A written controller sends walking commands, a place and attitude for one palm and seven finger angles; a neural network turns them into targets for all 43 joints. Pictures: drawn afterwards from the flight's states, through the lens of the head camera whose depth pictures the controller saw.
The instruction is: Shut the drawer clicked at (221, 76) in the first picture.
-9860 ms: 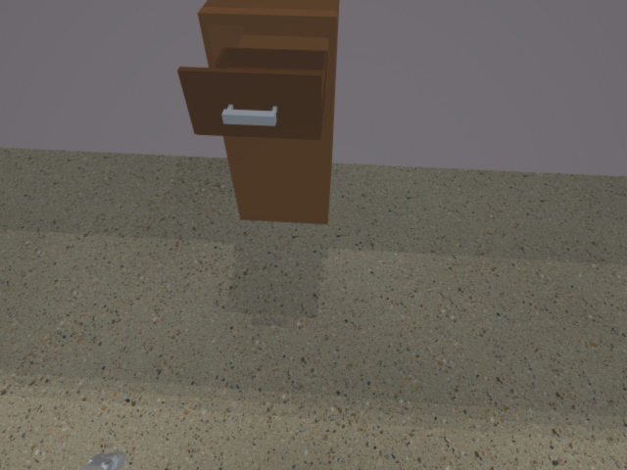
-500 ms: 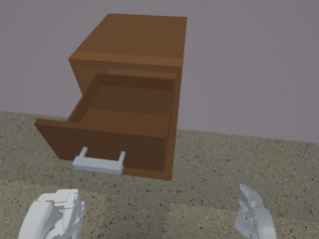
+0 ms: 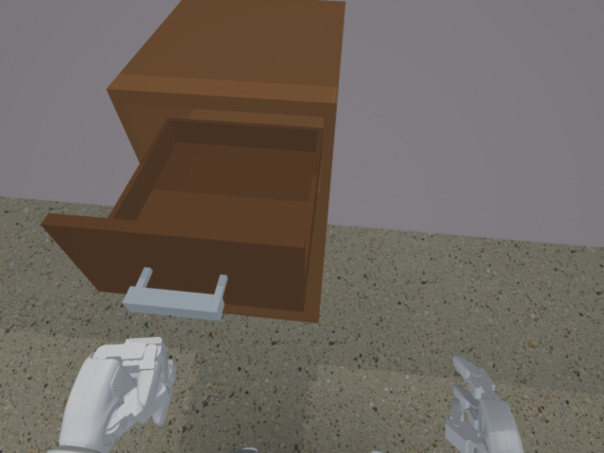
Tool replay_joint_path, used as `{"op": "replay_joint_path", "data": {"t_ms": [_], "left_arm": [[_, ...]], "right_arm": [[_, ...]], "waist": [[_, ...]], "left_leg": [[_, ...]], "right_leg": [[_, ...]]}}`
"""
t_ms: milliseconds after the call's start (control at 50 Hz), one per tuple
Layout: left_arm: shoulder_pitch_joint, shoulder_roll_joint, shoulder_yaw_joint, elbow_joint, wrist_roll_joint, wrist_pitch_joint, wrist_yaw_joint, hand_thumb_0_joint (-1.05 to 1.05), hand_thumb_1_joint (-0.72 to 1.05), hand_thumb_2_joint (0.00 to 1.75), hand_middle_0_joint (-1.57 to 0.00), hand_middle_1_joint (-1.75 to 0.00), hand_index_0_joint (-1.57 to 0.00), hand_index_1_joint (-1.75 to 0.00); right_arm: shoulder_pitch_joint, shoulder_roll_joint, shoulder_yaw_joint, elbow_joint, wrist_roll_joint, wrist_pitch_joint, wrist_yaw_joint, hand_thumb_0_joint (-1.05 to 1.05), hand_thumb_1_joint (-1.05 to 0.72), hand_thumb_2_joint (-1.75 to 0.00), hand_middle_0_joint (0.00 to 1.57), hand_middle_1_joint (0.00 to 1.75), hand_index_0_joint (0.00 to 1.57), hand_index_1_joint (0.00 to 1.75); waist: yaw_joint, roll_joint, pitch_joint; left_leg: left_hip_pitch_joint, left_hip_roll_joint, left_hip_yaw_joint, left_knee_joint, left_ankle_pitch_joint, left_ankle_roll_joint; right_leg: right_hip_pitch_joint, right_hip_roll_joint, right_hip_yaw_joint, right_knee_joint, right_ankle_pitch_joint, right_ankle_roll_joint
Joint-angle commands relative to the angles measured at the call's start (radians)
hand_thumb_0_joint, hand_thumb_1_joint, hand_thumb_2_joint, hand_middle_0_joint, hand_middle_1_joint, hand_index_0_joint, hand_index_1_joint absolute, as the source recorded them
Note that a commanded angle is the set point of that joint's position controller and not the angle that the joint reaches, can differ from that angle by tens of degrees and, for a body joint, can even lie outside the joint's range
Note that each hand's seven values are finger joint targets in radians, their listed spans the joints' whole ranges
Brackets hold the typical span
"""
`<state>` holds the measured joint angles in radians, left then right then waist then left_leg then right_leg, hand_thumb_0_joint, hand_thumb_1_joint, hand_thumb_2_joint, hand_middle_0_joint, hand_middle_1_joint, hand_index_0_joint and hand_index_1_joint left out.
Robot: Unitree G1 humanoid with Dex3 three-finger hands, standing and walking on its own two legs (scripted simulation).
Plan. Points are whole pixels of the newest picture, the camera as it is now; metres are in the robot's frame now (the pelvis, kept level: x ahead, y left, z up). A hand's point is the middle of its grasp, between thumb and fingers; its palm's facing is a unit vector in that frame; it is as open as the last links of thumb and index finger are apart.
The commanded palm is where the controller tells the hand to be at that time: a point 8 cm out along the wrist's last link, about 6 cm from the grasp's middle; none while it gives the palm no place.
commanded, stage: bring the fist close to the handle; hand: left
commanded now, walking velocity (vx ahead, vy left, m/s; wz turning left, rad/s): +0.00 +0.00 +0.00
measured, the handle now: (179, 290) +0.33 +0.20 +0.01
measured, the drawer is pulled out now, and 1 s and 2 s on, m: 0.28 0.28 0.21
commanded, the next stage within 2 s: push the drawer shut in 0.98 s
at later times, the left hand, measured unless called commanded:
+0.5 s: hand (191, 372) +0.21 +0.15 +0.02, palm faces -0.06 -1.00 -0.05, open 3.3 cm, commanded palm +0.20 +0.22 +0.02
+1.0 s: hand (191, 366) +0.22 +0.16 +0.01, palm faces -0.05 -1.00 -0.06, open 3.3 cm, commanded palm +0.20 +0.22 +0.01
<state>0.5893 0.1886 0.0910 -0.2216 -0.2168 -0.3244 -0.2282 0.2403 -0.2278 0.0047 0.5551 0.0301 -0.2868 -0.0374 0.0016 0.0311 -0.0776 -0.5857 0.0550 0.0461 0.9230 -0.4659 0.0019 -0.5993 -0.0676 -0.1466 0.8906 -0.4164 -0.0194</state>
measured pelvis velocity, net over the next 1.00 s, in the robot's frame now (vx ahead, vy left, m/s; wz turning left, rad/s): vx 0.00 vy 0.00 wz -0.01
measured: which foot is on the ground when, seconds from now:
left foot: down 0.00-1.00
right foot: down 0.00-1.00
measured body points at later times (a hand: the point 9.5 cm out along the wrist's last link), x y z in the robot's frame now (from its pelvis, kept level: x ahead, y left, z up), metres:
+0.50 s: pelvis +0.00 +0.00 -0.03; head +0.06 +0.00 +0.42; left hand +0.21 +0.21 +0.02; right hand +0.18 -0.23 -0.11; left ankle +0.00 +0.12 -0.69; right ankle +0.02 -0.11 -0.69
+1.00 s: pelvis +0.00 +0.00 -0.04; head +0.07 +0.00 +0.41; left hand +0.22 +0.21 +0.01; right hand +0.17 -0.24 -0.12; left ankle +0.00 +0.12 -0.69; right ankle +0.02 -0.11 -0.69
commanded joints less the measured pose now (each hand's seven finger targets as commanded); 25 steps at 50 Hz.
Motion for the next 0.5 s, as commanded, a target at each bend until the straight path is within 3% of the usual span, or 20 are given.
{"op": "replay_joint_path", "data": {"t_ms": [0,100,120,140,200,220,280,320,360,420,480], "left_arm": [[-0.03,0.068,0.039,-0.183,-0.007,-0.086,0.005,0.0,0.9,0.9,-1.4,-1.6,-1.4,-1.6],[-0.06,0.078,0.047,-0.155,-0.002,-0.109,0.018,0.0,0.9,0.9,-1.4,-1.6,-1.4,-1.6],[-0.055,0.1,0.071,-0.141,0.004,-0.112,0.025,0.0,0.9,0.9,-1.4,-1.6,-1.4,-1.6],[-0.05,0.082,0.061,-0.131,0.001,-0.115,0.023,0.0,0.9,0.9,-1.4,-1.6,-1.4,-1.6],[-0.104,0.08,0.051,-0.127,-0.004,-0.124,0.019,0.0,0.9,0.9,-1.4,-1.6,-1.4,-1.6],[-0.105,0.095,0.066,-0.106,0.004,-0.125,0.023,0.0,0.9,0.9,-1.4,-1.6,-1.4,-1.6],[-0.145,0.061,0.019,-0.108,0.003,-0.135,0.016,0.0,0.9,0.9,-1.4,-1.6,-1.4,-1.6],[-0.136,0.088,0.05,-0.079,0.006,-0.136,0.022,0.0,0.9,0.9,-1.4,-1.6,-1.4,-1.6],[-0.139,0.067,0.027,-0.079,0.007,-0.139,0.021,0.0,0.9,0.9,-1.4,-1.6,-1.4,-1.6],[-0.209,0.093,0.049,-0.037,0.011,-0.142,0.03,0.0,0.9,0.9,-1.4,-1.6,-1.4,-1.6],[-0.249,0.087,0.048,-0.029,0.006,-0.154,0.026,0.0,0.9,0.9,-1.4,-1.6,-1.4,-1.6]], "right_arm": [[-0.083,-0.111,-0.051,-0.175,0.004,-0.057,-0.003,0.0,-0.9,-0.9,0.2,0.3,0.2,0.3],[-0.071,-0.113,-0.057,-0.173,0.0,-0.042,-0.003,0.0,-0.9,-0.9,0.2,0.3,0.2,0.3],[-0.076,-0.116,-0.058,-0.168,-0.001,-0.034,-0.004,0.0,-0.9,-0.9,0.2,0.3,0.2,0.3],[-0.072,-0.114,-0.059,-0.174,-0.002,-0.028,-0.004,0.0,-0.9,-0.9,0.2,0.3,0.2,0.3],[-0.071,-0.116,-0.057,-0.176,-0.001,-0.019,-0.003,0.0,-0.9,-0.9,0.2,0.3,0.2,0.3],[-0.073,-0.119,-0.058,-0.171,-0.002,-0.012,-0.005,0.0,-0.9,-0.9,0.2,0.3,0.2,0.3],[-0.064,-0.12,-0.056,-0.182,-0.005,-0.01,-0.001,0.0,-0.9,-0.9,0.2,0.3,0.2,0.3],[-0.065,-0.122,-0.06,-0.177,-0.005,-0.003,-0.002,0.0,-0.9,-0.9,0.2,0.3,0.2,0.3],[-0.06,-0.121,-0.06,-0.188,-0.005,0.004,0.001,0.0,-0.9,-0.9,0.2,0.3,0.2,0.3],[-0.06,-0.128,-0.058,-0.179,-0.009,0.017,-0.002,0.0,-0.9,-0.9,0.2,0.3,0.2,0.3],[-0.056,-0.13,-0.057,-0.187,-0.01,0.024,-0.001,0.0,-0.9,-0.9,0.2,0.3,0.2,0.3]], "waist": [[-0.005,-0.022,-0.125],[-0.009,-0.022,-0.164],[-0.005,-0.039,-0.163],[-0.005,-0.052,-0.18],[-0.015,-0.007,-0.179],[-0.016,-0.035,-0.179],[-0.021,0.01,-0.209],[-0.017,-0.026,-0.222],[-0.018,-0.016,-0.24],[-0.03,-0.044,-0.215],[-0.025,-0.016,-0.261]], "left_leg": [[-0.012,-0.06,-0.055,-0.125,0.2,0.013],[-0.043,-0.06,-0.056,-0.09,0.202,0.012],[-0.055,-0.056,-0.06,-0.086,0.21,0.014],[-0.062,-0.059,-0.057,-0.079,0.21,0.014],[-0.076,-0.058,-0.057,-0.06,0.2,0.011],[-0.09,-0.054,-0.059,-0.053,0.2,0.014],[-0.095,-0.056,-0.061,-0.034,0.203,0.01],[-0.111,-0.052,-0.063,-0.02,0.213,0.013],[-0.116,-0.053,-0.063,-0.009,0.222,0.011],[-0.172,-0.052,-0.064,0.016,0.179,0.013],[-0.184,-0.055,-0.06,0.038,0.179,0.014]], "right_leg": [[0.079,0.046,0.074,-0.114,0.13,0.004],[0.053,0.046,0.079,-0.08,0.136,0.003],[0.053,0.049,0.078,-0.072,0.14,0.001],[0.056,0.047,0.08,-0.066,0.145,0.002],[0.021,0.047,0.081,-0.047,0.137,0.001],[0.016,0.049,0.081,-0.043,0.132,0.001],[-0.012,0.047,0.078,-0.013,0.139,0.0],[-0.015,0.049,0.079,-0.004,0.147,-0.001],[-0.028,0.048,0.075,0.016,0.16,-0.001],[-0.057,0.048,0.086,0.023,0.113,0.0],[-0.063,0.045,0.096,0.042,0.118,-0.001]]}}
